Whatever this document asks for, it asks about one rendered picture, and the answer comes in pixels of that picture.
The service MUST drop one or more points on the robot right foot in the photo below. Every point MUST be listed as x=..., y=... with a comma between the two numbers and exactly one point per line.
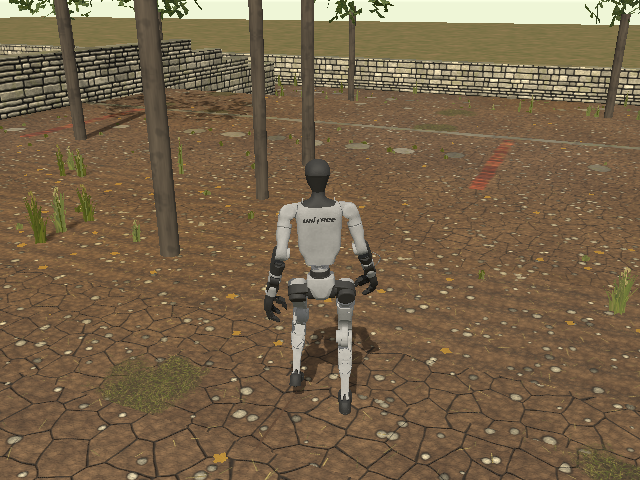
x=344, y=405

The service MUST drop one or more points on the robot foot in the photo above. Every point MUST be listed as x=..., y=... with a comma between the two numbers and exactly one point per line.
x=344, y=405
x=296, y=379

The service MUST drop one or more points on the robot left foot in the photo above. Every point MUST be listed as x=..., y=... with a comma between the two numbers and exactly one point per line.
x=296, y=379

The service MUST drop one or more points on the robot left forearm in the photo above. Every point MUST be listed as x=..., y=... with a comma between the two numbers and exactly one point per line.
x=275, y=275

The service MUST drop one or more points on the robot right upper arm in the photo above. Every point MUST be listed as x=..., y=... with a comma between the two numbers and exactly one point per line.
x=350, y=211

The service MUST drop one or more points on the robot right hand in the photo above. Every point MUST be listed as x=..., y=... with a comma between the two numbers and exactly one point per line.
x=363, y=279

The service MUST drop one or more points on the robot left upper arm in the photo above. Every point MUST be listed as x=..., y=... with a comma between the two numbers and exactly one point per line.
x=286, y=214

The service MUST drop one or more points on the robot left hand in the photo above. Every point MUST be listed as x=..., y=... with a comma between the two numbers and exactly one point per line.
x=270, y=308

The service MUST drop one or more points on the robot right forearm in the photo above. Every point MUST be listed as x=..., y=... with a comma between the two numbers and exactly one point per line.
x=367, y=262

